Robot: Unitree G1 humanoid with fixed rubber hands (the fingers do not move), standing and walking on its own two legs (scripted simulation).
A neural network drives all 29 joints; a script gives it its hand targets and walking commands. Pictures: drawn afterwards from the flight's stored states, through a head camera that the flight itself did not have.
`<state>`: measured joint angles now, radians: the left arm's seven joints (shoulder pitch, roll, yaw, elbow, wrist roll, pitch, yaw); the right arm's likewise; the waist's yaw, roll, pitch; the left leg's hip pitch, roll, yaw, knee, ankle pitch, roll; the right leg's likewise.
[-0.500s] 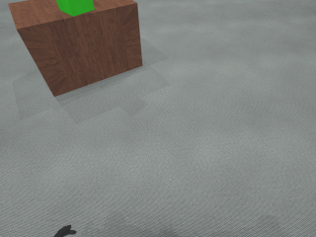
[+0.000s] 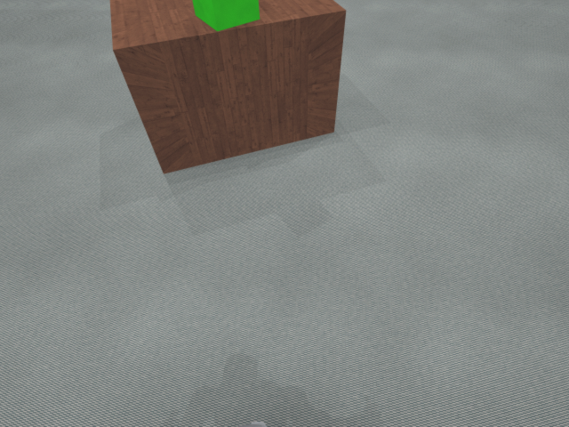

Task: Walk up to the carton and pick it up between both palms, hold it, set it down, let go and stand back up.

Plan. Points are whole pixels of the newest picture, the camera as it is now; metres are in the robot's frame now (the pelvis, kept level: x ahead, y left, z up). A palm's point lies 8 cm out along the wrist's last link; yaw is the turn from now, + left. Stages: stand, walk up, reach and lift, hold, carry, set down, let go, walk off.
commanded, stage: walk up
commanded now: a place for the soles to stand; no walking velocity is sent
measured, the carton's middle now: out of the picture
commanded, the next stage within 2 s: none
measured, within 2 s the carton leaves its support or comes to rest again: neither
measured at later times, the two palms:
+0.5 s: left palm (109, 390) +0.21 +0.32 -0.11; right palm (471, 299) +0.36 -0.29 -0.10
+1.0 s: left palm (143, 247) +0.48 +0.34 -0.11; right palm (423, 200) +0.61 -0.27 -0.11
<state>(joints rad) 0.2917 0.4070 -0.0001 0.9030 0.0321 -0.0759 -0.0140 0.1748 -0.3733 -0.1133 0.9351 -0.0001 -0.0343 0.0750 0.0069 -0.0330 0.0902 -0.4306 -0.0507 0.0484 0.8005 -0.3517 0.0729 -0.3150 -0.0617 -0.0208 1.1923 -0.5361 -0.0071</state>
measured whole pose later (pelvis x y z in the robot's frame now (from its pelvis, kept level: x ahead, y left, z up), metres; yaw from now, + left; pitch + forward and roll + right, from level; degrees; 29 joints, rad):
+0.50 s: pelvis +0.24 +0.01 +0.00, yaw +7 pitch +1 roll -2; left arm 0.36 0.41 0.00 0.90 0.04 -0.10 -0.02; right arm 0.17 -0.37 -0.11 0.93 0.00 -0.05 0.07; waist 0.01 0.02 0.08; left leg -0.63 0.06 -0.02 0.89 -0.39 0.02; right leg -0.26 -0.11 -0.15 0.80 -0.53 0.05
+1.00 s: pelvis +0.46 +0.02 -0.01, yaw +12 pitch -1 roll +1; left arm 0.21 0.41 0.00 0.90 0.03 -0.12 -0.03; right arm 0.18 -0.37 -0.11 0.94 0.00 -0.07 0.04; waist 0.01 -0.02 0.10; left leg -0.49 -0.06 -0.07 1.25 -0.47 0.02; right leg -0.44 -0.07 -0.07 0.90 -0.43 -0.01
